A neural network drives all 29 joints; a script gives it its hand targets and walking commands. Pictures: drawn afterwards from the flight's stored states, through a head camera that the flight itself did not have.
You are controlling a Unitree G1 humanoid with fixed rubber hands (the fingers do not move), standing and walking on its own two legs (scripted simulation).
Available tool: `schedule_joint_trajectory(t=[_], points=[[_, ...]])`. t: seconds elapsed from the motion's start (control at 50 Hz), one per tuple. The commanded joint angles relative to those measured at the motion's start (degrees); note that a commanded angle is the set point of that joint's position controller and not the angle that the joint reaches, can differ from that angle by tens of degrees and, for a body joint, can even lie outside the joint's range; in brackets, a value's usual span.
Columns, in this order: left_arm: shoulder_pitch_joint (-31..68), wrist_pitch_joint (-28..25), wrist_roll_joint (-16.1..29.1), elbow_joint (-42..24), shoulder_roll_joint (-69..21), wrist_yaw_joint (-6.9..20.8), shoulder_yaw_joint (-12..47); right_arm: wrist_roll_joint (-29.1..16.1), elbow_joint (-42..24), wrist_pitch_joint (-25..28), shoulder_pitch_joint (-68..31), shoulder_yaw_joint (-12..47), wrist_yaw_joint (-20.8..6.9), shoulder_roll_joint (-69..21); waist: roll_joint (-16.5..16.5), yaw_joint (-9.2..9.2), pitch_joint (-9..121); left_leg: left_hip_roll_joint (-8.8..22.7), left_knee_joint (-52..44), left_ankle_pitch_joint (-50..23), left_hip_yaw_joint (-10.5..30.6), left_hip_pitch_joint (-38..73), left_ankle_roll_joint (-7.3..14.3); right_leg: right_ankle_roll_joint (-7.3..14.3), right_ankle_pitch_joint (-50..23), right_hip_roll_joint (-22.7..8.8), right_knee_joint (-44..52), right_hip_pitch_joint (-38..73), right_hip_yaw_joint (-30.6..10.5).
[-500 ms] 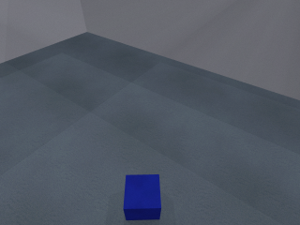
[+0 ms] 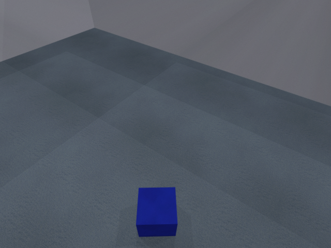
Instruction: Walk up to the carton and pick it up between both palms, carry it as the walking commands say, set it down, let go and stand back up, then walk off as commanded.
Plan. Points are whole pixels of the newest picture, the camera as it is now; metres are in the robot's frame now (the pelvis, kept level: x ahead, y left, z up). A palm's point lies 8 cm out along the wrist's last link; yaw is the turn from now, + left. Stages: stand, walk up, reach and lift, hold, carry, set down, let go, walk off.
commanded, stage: stand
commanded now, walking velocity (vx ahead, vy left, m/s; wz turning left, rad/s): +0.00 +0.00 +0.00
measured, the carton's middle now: (157, 211) +0.47 +0.03 -0.68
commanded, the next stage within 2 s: walk off in 0.24 s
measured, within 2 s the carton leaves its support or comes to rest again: neither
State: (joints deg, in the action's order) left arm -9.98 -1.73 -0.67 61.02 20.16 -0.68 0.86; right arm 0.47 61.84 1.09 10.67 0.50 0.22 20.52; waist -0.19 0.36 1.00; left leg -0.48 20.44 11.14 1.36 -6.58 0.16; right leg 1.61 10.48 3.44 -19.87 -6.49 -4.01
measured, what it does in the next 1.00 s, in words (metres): steps to the right: right foot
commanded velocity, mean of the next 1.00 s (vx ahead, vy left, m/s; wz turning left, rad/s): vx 0.00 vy -0.09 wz -0.26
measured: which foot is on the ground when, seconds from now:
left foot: down 0.00-0.82, up 0.84-1.00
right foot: down 0.00-0.52, up 0.54-0.80, down 0.82-1.00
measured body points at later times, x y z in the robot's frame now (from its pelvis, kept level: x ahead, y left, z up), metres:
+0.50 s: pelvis +0.00 +0.01 +0.00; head -0.01 +0.01 +0.45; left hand +0.07 +0.32 -0.13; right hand +0.07 -0.30 -0.12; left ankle +0.00 +0.12 -0.75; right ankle +0.00 -0.10 -0.75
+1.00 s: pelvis -0.03 -0.12 -0.01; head -0.02 -0.13 +0.44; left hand +0.07 +0.14 -0.15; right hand -0.02 -0.42 -0.15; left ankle -0.03 +0.02 -0.67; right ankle -0.02 -0.21 -0.75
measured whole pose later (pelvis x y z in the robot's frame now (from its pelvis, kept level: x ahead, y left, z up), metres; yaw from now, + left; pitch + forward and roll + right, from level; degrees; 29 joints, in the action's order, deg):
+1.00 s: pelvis -0.03 -0.12 -0.01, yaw -11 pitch -1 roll +0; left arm -12.9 4.3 -1.8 56.5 14.9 0.1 -1.1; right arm 1.1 58.8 -2.8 8.9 -2.7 1.7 18.2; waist 0.9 -0.4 -2.5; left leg 5.3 63.1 25.1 -2.5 -25.9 -2.5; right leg 3.4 12.0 3.3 -27.6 -14.6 0.8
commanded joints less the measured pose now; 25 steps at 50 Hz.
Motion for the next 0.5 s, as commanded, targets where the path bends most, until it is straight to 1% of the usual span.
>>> schedule_joint_trajectory(t=[0.0,0.02,0.04,0.06,0.08,0.1,0.12,0.14,0.16,0.18,0.2,0.22,0.24,0.26,0.28,0.3,0.32,0.34,0.36,0.38,0.4,0.42,0.44,0.46,0.48], points=[[1.45,-0.96,0.13,-1.8,9.65,-0.22,-1.71,-0.17,-3.1,1.23,-1.66,-2.44,0.63,11.96,1.55,-0.53,-1.78,6.04,-4.47,-1.19,7.19,-3.18,1.77,-0.95,-4.41,-8.62,3.41,-0.08,-7.12],[0.77,-0.77,0.1,-1.32,11.27,-0.21,-1.62,-0.09,-2.83,0.84,-3.23,-2.49,0.54,11.91,-3.56,-1.34,-2.76,6.57,-4.91,-1.08,7.34,-2.1,1.96,-0.67,-4.3,-9.0,3.56,-0.85,-6.49],[2.88,-0.77,0.08,-1.99,10.24,-0.35,-1.52,-0.55,-3.83,0.76,-2.65,-2.69,0.65,11.53,-0.96,-0.19,-1.96,6.64,-4.3,-3.46,7.29,-0.96,2.45,-0.69,-6.54,-8.93,4.02,-2.15,-7.33],[3.27,-0.73,-0.15,-2.03,11.01,-0.54,-1.78,0.19,-3.6,0.99,-4.0,-2.25,0.6,10.54,-2.24,-0.57,-1.07,6.82,-4.06,-4.25,7.63,-0.6,2.26,-0.59,-7.18,-8.63,3.15,-1.43,-6.52],[2.84,-1.0,0.44,-2.39,12.14,-0.46,-2.16,0.04,-3.07,1.42,-0.99,-1.3,0.58,8.0,-0.79,-0.86,-2.61,6.9,-4.36,-3.02,7.72,-2.08,2.59,0.43,-6.36,-9.63,4.23,-1.75,-8.63],[3.32,-0.94,-0.31,-2.26,11.97,-0.58,-2.11,-0.19,-2.89,1.14,-2.69,-1.73,0.58,10.52,1.75,0.1,1.48,6.05,-4.66,-2.32,6.74,0.89,1.92,-0.15,-5.7,-9.25,3.79,-0.33,-7.08],[2.71,-0.93,0.04,-2.17,12.38,-0.04,-2.06,-0.57,-3.28,0.99,-3.15,-1.88,0.55,10.22,0.95,0.05,-0.84,6.06,-4.27,-3.29,6.34,-0.45,1.97,-0.86,-6.54,-8.84,4.59,-0.51,-7.42],[4.17,-1.17,0.24,-2.66,10.4,-0.28,-1.69,-0.31,-2.89,1.34,-2.38,-2.3,0.43,11.83,1.43,0.66,-1.09,6.58,-4.75,-2.85,6.88,-0.24,2.19,-0.84,-4.96,-8.91,3.97,-2.54,-6.89],[4.59,-0.75,-0.11,-2.36,12.64,-0.34,-1.56,-0.27,-2.94,0.74,-3.09,-1.73,0.4,9.59,-1.36,0.53,-1.59,7.12,-4.97,-4.65,7.9,-0.66,2.02,-0.33,-2.81,-8.47,2.77,-2.4,-5.92],[2.31,-0.75,0.13,-1.93,11.63,-0.21,-1.91,-0.13,-2.38,0.77,-0.69,-2.12,0.76,11.27,0.18,-0.56,-2.6,6.47,-4.24,-3.04,6.73,-1.41,2.16,-0.84,-1.17,-8.63,5.54,-2.28,-7.35],[3.31,-0.91,-0.23,-1.24,12.69,-0.63,-1.82,0.1,-2.08,0.43,-3.35,-2.16,0.5,11.11,1.4,-1.11,-2.75,5.94,-4.47,-1.67,6.95,-1.54,2.08,-1.07,-0.89,-8.81,5.29,-2.42,-6.74],[2.85,-0.42,-0.57,-0.96,12.25,-0.68,-2.21,0.29,-3.31,1.23,-3.3,-2.77,0.45,11.43,2.78,0.49,-2.49,5.98,-5.31,-0.15,6.9,-2.19,1.76,-0.28,-1.52,-8.54,5.18,-2.16,-7.01],[4.55,-0.39,0.05,-1.9,14.07,-0.55,-2.34,-0.14,-2.66,1.04,-2.42,-2.14,0.13,10.13,-0.87,0.51,-3.72,6.88,-4.87,-1.28,7.61,-2.31,1.22,0.0,-0.73,-8.62,4.29,-3.75,-6.18],[3.76,-0.39,-0.42,-1.18,11.26,-0.27,-1.99,-0.05,-2.22,0.99,-2.62,-1.98,0.27,11.39,0.06,-0.89,-1.1,6.5,-5.19,-1.28,7.43,-2.43,1.94,0.07,-0.96,-8.31,3.9,-0.27,-6.82],[3.96,-0.07,-0.04,-1.87,10.34,0.01,-1.43,-0.2,-2.0,1.07,-3.15,-2.83,0.47,13.32,3.7,0.73,-0.03,6.26,-5.02,-0.16,7.48,-0.98,1.69,-0.6,-2.45,-7.94,3.87,-3.04,-6.07],[4.33,-0.64,0.3,-2.09,10.89,-0.02,-1.82,0.21,-2.38,1.43,-6.18,-3.34,0.71,13.37,0.34,-0.91,-0.89,7.35,-6.48,-0.6,8.3,-0.99,2.14,-0.62,-2.1,-8.08,3.62,-2.22,-5.75],[5.23,-0.63,-0.08,-1.73,11.14,-0.02,-1.61,-0.65,-2.12,1.2,-5.05,-2.86,0.39,12.25,-1.2,-0.13,0.61,7.12,-5.71,-1.94,7.89,0.7,1.92,-0.62,-3.61,-8.33,3.7,-2.63,-5.73],[2.35,-0.38,0.08,-0.88,11.82,-0.07,-1.74,-0.17,-1.0,1.19,-3.03,-2.65,0.4,12.03,-1.01,-0.21,0.17,7.03,-5.41,-3.69,7.88,0.31,1.96,-0.56,-3.54,-7.95,3.8,-1.01,-5.26],[4.39,-0.49,0.3,-1.1,12.23,-0.24,-1.81,-0.1,-1.03,0.95,-2.97,-2.37,0.83,11.34,-1.33,0.34,-1.9,6.81,-5.68,-3.15,7.98,-0.07,1.88,-0.59,-4.82,-8.76,3.31,-2.89,-6.32],[2.67,-0.59,0.35,-1.13,11.02,-0.51,-1.98,-0.13,-1.15,0.97,-3.28,-2.81,0.74,12.79,2.58,-0.4,-2.11,6.95,-5.21,-2.99,7.78,-0.53,2.12,-0.42,-3.36,-8.75,3.94,-3.7,-7.0],[3.7,-0.6,0.1,-0.73,11.67,-0.5,-1.97,-0.05,-1.44,0.86,-4.26,-3.15,0.8,12.3,2.84,-0.67,-2.41,6.66,-5.32,-1.6,7.02,-1.38,1.91,0.05,-2.5,-9.22,4.62,-3.44,-7.32],[2.07,0.08,1.14,0.17,10.07,-0.29,-1.41,-0.06,-2.16,1.11,-3.76,-1.92,0.17,10.44,-1.53,0.36,-1.73,7.98,-5.04,-2.49,7.3,0.04,2.39,-0.32,-0.83,-8.18,4.59,-3.95,-6.69],[1.61,1.37,1.1,2.09,7.94,-0.84,-0.67,0.01,-0.82,0.56,-2.36,-1.67,0.54,7.32,-4.37,0.97,0.47,8.57,-5.58,-2.87,8.05,1.82,2.63,0.19,-3.05,-7.63,3.04,-4.0,-5.46],[1.43,2.4,0.46,-0.17,6.63,-0.99,-0.67,-0.4,-0.95,-0.12,-0.03,-1.29,1.02,7.15,0.91,0.69,-2.2,10.69,-4.36,-8.37,9.35,0.19,2.56,-0.95,-6.45,-6.57,-1.36,-5.42,-4.48],[0.43,3.24,0.85,0.8,8.05,-0.94,-1.22,0.14,-1.42,-0.47,-1.28,-1.62,0.76,9.16,1.97,1.53,-0.27,14.29,-3.53,-8.96,11.18,2.32,3.51,-2.14,-7.58,-6.04,-3.36,-8.02,-4.6]])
